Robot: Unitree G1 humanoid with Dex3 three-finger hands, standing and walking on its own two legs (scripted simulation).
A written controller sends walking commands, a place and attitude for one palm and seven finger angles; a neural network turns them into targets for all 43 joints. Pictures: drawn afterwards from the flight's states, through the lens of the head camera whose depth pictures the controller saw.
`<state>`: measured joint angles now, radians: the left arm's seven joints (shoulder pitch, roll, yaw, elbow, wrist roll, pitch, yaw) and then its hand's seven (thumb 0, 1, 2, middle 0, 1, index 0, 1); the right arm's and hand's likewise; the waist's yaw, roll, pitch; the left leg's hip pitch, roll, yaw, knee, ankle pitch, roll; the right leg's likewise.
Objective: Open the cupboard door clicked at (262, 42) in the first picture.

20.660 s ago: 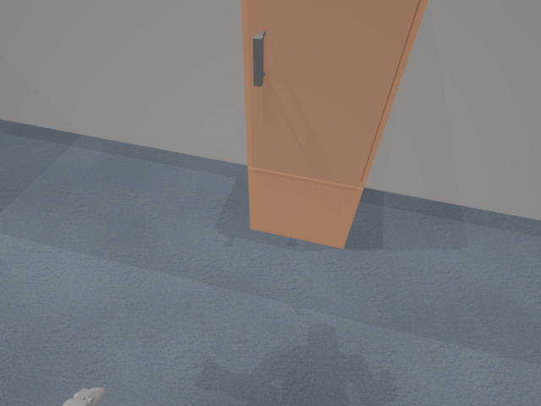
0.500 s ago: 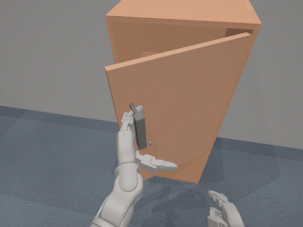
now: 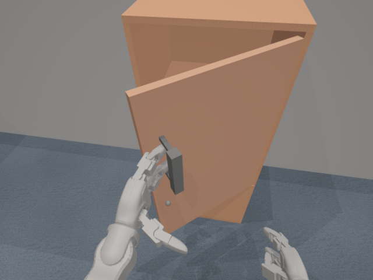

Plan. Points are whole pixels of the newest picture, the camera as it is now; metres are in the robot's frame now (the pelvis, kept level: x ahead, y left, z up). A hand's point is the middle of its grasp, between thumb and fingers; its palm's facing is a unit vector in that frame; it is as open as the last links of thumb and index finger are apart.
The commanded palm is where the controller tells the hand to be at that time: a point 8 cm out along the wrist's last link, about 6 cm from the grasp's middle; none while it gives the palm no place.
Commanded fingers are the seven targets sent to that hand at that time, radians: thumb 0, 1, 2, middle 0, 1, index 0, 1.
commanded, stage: slide the hand sideways off the handle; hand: left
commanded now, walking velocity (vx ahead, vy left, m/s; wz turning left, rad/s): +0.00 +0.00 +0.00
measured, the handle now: (170, 165) +0.33 +0.05 +0.10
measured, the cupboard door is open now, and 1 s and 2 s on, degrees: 41 40 40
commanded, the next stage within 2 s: draw the hand back to the body in 0.68 s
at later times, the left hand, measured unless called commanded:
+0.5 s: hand (132, 218) +0.21 +0.11 +0.10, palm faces -0.10 -0.99 -0.04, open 16.3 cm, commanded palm +0.18 +0.16 +0.10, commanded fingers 0.00 -0.50 0.30 -0.15 -0.30 -0.15 -0.30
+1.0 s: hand (109, 223) +0.20 +0.14 +0.11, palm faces -0.12 -0.99 -0.08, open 16.4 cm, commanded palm +0.17 +0.20 +0.12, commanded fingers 0.00 -0.50 0.30 -0.15 -0.30 -0.15 -0.30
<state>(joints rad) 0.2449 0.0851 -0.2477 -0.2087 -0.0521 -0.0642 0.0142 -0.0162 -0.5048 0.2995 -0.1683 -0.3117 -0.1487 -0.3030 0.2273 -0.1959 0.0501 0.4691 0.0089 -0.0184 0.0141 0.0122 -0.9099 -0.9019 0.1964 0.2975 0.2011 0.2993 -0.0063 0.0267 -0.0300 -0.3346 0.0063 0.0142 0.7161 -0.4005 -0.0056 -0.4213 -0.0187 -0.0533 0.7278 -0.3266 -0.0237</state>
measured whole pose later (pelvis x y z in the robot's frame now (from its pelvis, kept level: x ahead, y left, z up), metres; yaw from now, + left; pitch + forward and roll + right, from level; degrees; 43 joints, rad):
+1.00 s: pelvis +0.01 +0.02 -0.01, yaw +1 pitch +3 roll -1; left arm 0.52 0.22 -0.01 -0.46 -0.19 -0.08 -0.18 -0.02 -0.50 0.30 -0.15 -0.30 -0.15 -0.30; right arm 0.27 -0.22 0.06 0.45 0.03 -0.16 -0.04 0.01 -0.91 -0.90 0.20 0.30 0.20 0.30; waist 0.01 0.05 -0.08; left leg -0.44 0.00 -0.01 0.86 -0.48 0.01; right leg -0.50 -0.03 -0.07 0.82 -0.38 0.00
